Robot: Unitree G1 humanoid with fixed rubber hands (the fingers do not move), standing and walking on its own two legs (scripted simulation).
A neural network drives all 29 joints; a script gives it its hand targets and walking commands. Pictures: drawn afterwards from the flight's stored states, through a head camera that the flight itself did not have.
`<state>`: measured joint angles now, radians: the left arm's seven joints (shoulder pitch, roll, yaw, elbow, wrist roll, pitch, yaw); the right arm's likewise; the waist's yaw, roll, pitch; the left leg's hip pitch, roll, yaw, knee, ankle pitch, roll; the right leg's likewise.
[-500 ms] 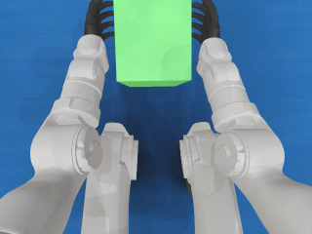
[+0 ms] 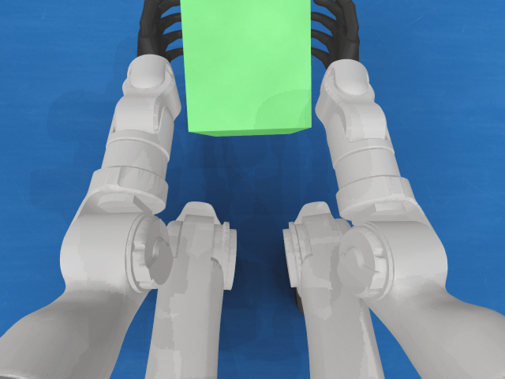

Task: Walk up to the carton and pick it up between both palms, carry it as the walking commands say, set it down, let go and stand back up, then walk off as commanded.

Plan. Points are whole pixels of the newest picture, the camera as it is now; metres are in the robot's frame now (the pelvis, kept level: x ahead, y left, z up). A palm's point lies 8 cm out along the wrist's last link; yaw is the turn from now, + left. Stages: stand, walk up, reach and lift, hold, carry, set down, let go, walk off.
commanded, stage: reach and lift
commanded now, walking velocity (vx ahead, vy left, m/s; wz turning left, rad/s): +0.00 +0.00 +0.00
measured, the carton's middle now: (249, 83) +0.50 +0.02 -0.20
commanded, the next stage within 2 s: none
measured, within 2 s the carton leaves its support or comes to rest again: neither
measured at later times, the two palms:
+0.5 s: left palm (141, 43) +0.51 +0.15 -0.06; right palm (357, 48) +0.51 -0.09 -0.05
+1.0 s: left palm (112, 24) +0.49 +0.15 +0.02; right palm (394, 34) +0.49 -0.09 +0.03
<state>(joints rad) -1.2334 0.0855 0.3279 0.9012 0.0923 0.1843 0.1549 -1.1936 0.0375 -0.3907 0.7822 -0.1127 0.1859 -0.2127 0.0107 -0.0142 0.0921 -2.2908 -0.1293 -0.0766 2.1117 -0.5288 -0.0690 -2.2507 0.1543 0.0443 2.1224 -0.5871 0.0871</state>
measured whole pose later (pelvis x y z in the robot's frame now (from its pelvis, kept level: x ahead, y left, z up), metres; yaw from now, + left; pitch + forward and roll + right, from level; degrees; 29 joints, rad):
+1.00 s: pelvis +0.00 +0.00 +0.10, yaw +1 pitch +39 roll -2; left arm -1.09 -0.02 0.43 0.83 0.23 0.26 0.13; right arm -1.04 0.13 -0.49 0.72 -0.23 0.24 -0.16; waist 0.00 0.00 -0.07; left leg -1.99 -0.17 -0.11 1.82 -0.51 -0.07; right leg -1.94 0.17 0.09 1.83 -0.57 0.09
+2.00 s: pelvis +0.03 +0.00 +0.23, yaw +1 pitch +30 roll -1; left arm -0.82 -0.12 0.41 0.74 0.26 0.23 0.12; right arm -0.76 0.20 -0.47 0.66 -0.25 0.20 -0.13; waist -0.01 -0.02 -0.11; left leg -1.45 -0.14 -0.13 1.38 -0.46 -0.04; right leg -1.42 0.15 0.14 1.39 -0.50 0.06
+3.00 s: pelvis +0.07 +0.00 +0.35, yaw +1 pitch +15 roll +0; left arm -0.51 -0.22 0.39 0.62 0.31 0.25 0.11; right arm -0.51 0.24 -0.37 0.61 -0.30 0.22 -0.10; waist -0.01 -0.01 -0.05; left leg -0.73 -0.09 -0.14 0.75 -0.28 -0.01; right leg -0.71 0.10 0.19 0.76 -0.30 0.03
